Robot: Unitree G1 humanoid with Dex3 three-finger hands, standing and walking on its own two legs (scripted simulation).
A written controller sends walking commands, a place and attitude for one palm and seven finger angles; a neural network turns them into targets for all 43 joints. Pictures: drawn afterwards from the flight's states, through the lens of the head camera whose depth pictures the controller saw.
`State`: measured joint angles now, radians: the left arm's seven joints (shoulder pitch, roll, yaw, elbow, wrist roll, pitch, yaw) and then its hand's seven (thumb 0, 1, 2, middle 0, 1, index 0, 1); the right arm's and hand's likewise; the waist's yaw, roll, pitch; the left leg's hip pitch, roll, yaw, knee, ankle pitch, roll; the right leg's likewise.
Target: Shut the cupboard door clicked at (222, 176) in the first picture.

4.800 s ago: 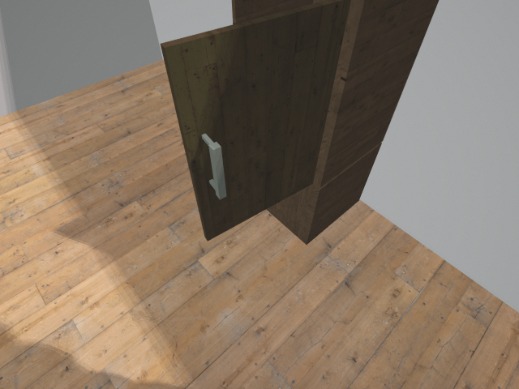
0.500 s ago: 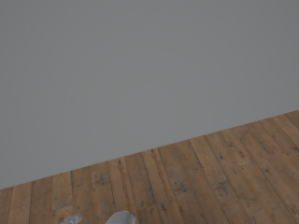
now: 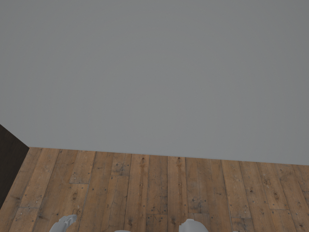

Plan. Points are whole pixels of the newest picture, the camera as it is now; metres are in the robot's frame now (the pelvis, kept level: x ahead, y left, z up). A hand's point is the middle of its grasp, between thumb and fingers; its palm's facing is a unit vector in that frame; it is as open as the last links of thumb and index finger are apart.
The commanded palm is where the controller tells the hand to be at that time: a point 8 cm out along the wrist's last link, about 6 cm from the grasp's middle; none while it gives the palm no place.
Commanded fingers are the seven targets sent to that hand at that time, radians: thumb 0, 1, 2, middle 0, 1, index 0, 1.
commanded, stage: turn to face it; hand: left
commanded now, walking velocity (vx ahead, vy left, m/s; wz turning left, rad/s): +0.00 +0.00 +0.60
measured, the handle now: out of the picture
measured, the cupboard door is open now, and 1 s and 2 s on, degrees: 83 83 83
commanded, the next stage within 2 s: none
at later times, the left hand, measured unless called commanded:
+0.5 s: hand out of the picture +0.00 +0.19 -0.19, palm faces +0.34 -0.91 -0.21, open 7.4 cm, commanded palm none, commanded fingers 0.00 0.90 0.90 -0.20 -0.30 -0.20 -0.30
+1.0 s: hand out of the picture -0.02 +0.14 -0.15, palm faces +0.57 -0.78 -0.25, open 7.4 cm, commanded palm none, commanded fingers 0.00 0.90 0.90 -0.20 -0.30 -0.20 -0.30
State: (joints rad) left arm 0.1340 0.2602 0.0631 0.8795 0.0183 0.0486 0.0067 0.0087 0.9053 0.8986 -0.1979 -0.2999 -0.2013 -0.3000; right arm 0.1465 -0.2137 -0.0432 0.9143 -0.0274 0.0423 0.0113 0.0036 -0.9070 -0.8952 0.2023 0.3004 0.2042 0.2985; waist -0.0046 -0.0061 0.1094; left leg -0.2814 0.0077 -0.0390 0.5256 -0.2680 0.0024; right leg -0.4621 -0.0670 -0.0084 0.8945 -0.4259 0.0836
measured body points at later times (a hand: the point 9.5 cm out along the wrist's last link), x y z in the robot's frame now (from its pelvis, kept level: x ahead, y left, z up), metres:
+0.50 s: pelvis +0.00 -0.02 -0.01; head +0.05 +0.03 +0.43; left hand -0.02 +0.24 -0.17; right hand +0.18 -0.24 -0.14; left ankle -0.03 +0.07 -0.74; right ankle +0.02 -0.16 -0.70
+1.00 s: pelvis +0.02 -0.07 +0.00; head +0.07 -0.05 +0.45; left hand -0.05 +0.18 -0.14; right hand +0.24 -0.24 -0.15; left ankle -0.06 +0.02 -0.67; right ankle +0.08 -0.17 -0.74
